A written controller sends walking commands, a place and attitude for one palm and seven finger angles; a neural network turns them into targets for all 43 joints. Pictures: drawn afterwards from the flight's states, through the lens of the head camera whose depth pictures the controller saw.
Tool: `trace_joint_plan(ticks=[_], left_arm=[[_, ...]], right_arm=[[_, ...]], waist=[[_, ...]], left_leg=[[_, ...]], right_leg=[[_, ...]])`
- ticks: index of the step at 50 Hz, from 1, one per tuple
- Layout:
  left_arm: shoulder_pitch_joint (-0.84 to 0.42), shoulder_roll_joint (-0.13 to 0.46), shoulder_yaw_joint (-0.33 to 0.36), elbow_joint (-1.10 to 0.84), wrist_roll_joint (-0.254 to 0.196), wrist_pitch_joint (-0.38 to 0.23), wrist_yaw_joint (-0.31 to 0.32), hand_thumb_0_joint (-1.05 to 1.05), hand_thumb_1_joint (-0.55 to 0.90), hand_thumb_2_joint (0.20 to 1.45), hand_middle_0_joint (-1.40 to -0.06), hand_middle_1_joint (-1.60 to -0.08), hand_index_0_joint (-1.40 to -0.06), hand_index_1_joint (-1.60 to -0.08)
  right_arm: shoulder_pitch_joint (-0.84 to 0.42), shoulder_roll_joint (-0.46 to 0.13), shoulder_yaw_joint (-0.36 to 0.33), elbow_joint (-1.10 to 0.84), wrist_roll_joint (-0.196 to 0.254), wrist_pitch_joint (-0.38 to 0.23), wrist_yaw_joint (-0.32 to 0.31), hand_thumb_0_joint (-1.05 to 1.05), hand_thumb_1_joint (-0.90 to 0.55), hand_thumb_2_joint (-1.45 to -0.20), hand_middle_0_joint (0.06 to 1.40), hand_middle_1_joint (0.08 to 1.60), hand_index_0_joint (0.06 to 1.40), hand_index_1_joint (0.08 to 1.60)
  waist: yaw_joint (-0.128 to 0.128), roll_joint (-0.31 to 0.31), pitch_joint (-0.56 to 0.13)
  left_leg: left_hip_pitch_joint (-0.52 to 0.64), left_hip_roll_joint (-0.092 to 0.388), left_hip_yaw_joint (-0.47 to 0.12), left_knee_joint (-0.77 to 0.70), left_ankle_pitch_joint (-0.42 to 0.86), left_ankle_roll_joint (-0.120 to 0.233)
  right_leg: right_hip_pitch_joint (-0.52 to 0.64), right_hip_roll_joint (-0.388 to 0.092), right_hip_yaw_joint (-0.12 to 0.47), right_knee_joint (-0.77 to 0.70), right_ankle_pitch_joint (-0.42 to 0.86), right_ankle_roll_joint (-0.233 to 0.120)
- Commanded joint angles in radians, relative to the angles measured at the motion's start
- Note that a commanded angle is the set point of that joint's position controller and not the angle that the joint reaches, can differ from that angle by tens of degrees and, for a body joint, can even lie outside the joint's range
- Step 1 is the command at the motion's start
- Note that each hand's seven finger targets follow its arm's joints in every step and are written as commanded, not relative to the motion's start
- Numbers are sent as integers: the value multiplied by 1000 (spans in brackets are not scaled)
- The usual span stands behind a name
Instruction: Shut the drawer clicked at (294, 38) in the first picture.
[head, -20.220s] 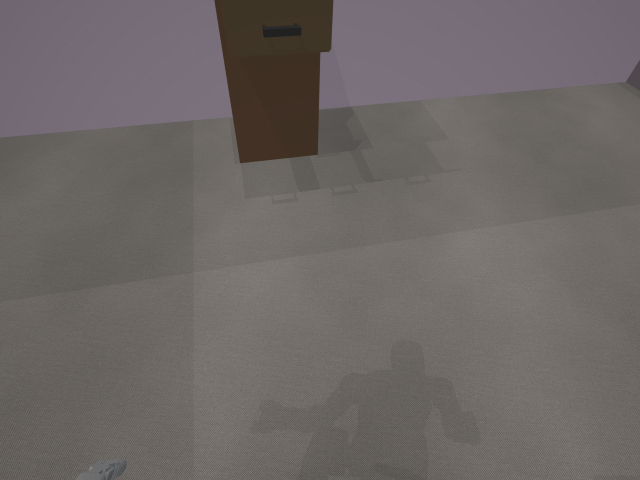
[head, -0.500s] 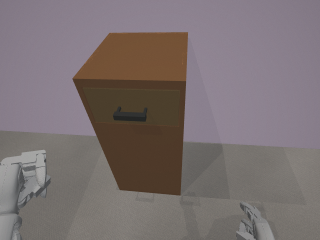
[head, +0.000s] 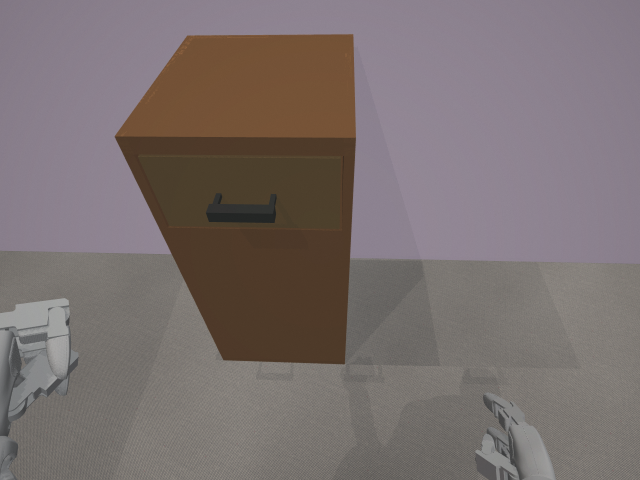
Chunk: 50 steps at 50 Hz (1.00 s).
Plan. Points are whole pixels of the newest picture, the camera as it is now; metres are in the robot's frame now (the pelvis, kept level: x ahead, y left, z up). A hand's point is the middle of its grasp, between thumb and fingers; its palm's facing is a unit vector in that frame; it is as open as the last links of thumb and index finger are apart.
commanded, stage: step back with the hand held close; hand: left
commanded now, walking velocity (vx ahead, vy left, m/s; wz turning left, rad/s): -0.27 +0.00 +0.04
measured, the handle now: (243, 205) +0.58 +0.19 -0.02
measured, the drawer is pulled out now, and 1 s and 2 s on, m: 0.00 0.00 0.00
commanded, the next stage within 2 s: stop stepping back and stand still in 1.06 s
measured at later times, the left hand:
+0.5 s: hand out of the picture +0.12 +0.26 +0.15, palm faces +0.35 -0.79 -0.50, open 3.2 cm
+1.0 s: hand out of the picture +0.06 +0.28 +0.17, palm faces +0.35 -0.83 -0.43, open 3.2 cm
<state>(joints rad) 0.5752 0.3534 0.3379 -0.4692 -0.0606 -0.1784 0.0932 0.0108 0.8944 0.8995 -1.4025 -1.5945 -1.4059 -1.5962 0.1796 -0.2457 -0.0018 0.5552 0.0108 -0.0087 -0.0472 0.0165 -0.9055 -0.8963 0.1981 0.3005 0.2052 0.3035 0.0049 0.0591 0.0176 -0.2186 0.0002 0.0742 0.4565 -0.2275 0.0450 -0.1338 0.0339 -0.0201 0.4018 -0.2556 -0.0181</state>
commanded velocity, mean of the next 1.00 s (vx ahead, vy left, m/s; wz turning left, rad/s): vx -0.33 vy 0.00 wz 0.01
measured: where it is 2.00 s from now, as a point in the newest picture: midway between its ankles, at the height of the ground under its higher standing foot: outside the picture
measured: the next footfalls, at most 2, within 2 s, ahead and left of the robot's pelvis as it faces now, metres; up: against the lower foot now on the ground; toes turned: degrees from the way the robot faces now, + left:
right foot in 1.08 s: -0.25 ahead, -0.10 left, +0.00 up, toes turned -2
right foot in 1.56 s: -0.22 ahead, -0.03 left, +0.00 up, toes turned +0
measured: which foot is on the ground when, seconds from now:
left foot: down 0.00-1.00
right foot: down 0.00-0.76, up 0.78-1.00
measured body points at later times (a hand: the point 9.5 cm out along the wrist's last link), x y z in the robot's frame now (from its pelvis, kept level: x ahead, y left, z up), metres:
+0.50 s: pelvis -0.07 +0.02 -0.01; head -0.04 +0.03 +0.43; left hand +0.09 +0.30 +0.18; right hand +0.11 -0.21 -0.09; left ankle +0.01 +0.09 -0.74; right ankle -0.03 -0.10 -0.74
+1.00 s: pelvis -0.13 +0.03 +0.00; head -0.10 +0.07 +0.44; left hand +0.04 +0.32 +0.19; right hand +0.04 -0.19 -0.08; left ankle +0.01 +0.09 -0.74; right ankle -0.27 -0.10 -0.70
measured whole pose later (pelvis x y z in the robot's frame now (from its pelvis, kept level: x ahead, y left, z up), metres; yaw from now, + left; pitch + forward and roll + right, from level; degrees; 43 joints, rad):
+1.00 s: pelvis -0.13 +0.03 +0.00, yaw +1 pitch +6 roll -5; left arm 0.64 0.44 0.42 -0.66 -0.06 -0.27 0.14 0.01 0.89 0.90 -1.40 -1.59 -1.41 -1.60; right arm 0.21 -0.17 0.00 0.60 -0.03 -0.11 -0.03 0.02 -0.90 -0.90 0.20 0.30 0.21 0.30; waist 0.00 0.00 -0.04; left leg -0.49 0.02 0.02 0.33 0.06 0.08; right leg -0.19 0.09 -0.01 0.68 -0.53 -0.02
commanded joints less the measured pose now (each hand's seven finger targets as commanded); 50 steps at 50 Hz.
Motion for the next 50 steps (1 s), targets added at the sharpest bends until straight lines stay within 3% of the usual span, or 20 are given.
trace_joint_plan(ticks=[1,4,7,15,18,25,28,31,33,34,36,37,38,39,40,41,42,44,48,50], left_arm=[[53,188,134,-256,-6,-58,26,0,900,900,-1400,-1600,-1400,-1600],[69,231,173,-318,-8,-65,38,0,900,900,-1400,-1600,-1400,-1600],[95,212,163,-325,-7,-67,43,0,900,900,-1400,-1600,-1400,-1600],[79,188,162,-303,9,-86,53,0,900,900,-1400,-1600,-1400,-1600],[68,183,163,-312,14,-97,57,0,900,900,-1400,-1600,-1400,-1600],[35,186,176,-349,31,-114,61,0,900,900,-1400,-1600,-1400,-1600],[34,189,177,-335,28,-120,63,0,900,900,-1400,-1600,-1400,-1600],[16,188,152,-340,17,-127,71,0,900,900,-1400,-1600,-1400,-1600],[1,198,145,-346,14,-133,80,0,900,900,-1400,-1600,-1400,-1600],[-5,207,152,-356,12,-135,84,0,900,900,-1400,-1600,-1400,-1600],[17,219,162,-372,13,-142,83,0,900,900,-1400,-1600,-1400,-1600],[28,230,178,-383,16,-150,83,0,900,900,-1400,-1600,-1400,-1600],[43,226,201,-383,29,-157,79,0,900,900,-1400,-1600,-1400,-1600],[20,245,221,-386,46,-158,74,0,900,900,-1400,-1600,-1400,-1600],[21,248,234,-384,41,-156,71,0,900,900,-1400,-1600,-1400,-1600],[15,245,233,-379,38,-153,72,0,900,900,-1400,-1600,-1400,-1600],[41,234,227,-370,26,-148,75,0,900,900,-1400,-1600,-1400,-1600],[86,202,191,-378,9,-143,75,0,900,900,-1400,-1600,-1400,-1600],[61,195,126,-407,-14,-148,57,0,900,900,-1400,-1600,-1400,-1600],[61,219,144,-402,-21,-161,52,0,900,900,-1400,-1600,-1400,-1600]], right_arm=[[-99,-97,-52,-176,-1,-25,-12,0,-900,-900,200,300,200,300],[-99,-103,-57,-190,-1,-24,-20,0,-900,-900,200,300,200,300],[-84,-101,-58,-193,-2,-31,-21,0,-900,-900,200,300,200,300],[-76,-109,-61,-189,-1,-71,-29,0,-900,-900,200,300,200,300],[-66,-111,-62,-188,-3,-85,-30,0,-900,-900,200,300,200,300],[-64,-110,-58,-183,-15,-113,-37,0,-900,-900,200,300,200,300],[-54,-105,-62,-178,-17,-111,-34,0,-900,-900,200,300,200,300],[-37,-93,-64,-145,-19,-99,-23,0,-900,-900,200,300,200,300],[-31,-85,-66,-129,-16,-89,-17,0,-900,-900,200,300,200,300],[-30,-88,-69,-124,-14,-86,-18,0,-900,-900,200,300,200,300],[-50,-97,-67,-133,-9,-80,-24,0,-900,-900,200,300,200,300],[-64,-108,-63,-142,-12,-87,-28,0,-900,-900,200,300,200,300],[-81,-127,-65,-152,-17,-101,-32,0,-900,-900,200,300,200,300],[-102,-123,-70,-157,-25,-113,-36,0,-900,-900,200,300,200,300],[-71,-105,-76,-149,-31,-120,-31,0,-900,-900,200,300,200,300],[-69,-101,-80,-145,-34,-128,-22,0,-900,-900,200,300,200,300],[-71,-95,-83,-138,-34,-135,-14,0,-900,-900,200,300,200,300],[-67,-88,-77,-125,-31,-149,-2,0,-900,-900,200,300,200,300],[-27,-75,-59,-65,-45,-158,11,0,-900,-900,200,300,200,300],[-3,-68,-56,-37,-57,-147,10,0,-900,-900,200,300,200,300]], waist=[[8,-46,-148],[16,12,-189],[13,43,-185],[-5,15,-89],[-11,-1,-82],[-10,36,-73],[-14,-31,-55],[-29,-134,-68],[-40,-160,-88],[-45,-139,-94],[-39,-40,-73],[-36,65,-60],[-26,209,-79],[-13,262,-87],[-17,195,-106],[-10,105,-111],[-1,62,-129],[5,108,-153],[-4,190,-218],[-2,179,-251]], left_leg=[[66,79,-99,-30,341,14],[46,90,-115,-37,385,13],[5,112,-137,-62,358,16],[-313,142,-203,-163,-170,46],[-370,141,-216,-163,-281,50],[-452,155,-242,-174,-414,56],[-404,103,-206,-79,-386,34],[-175,23,-142,154,-190,-15],[-75,-4,-116,226,-114,-30],[-57,-6,-122,200,-94,-32],[-94,45,-200,41,-159,-8],[-213,119,-291,-117,-283,19],[-420,242,-451,-341,-525,68],[-552,329,-569,-441,-640,110],[-504,350,-552,-428,-574,117],[-449,337,-510,-371,-492,122],[-350,306,-433,-325,-398,110],[-203,256,-345,-310,-306,74],[9,200,-274,-357,-180,-45],[132,182,-229,-289,64,-102]], right_leg=[[-1,-90,67,-2,390,28],[13,-73,54,40,376,29],[10,-52,42,80,296,29],[85,-35,69,149,136,26],[82,-35,83,153,86,25],[83,-18,96,181,-25,23],[-20,-50,170,74,-140,-2],[-261,-176,276,-96,-175,-61],[-337,-220,250,-111,-105,-80],[-344,-202,216,-94,-68,-73],[-332,-110,122,-19,-113,-22],[-238,-35,75,85,-144,9],[-30,63,32,334,-110,37],[63,99,51,564,-111,42],[2,97,81,710,-150,36],[-49,90,96,742,-170,30],[-107,74,82,706,-188,26],[-148,58,31,560,-233,19],[-112,75,-38,168,-330,-18],[-77,52,-27,-85,-208,-29]])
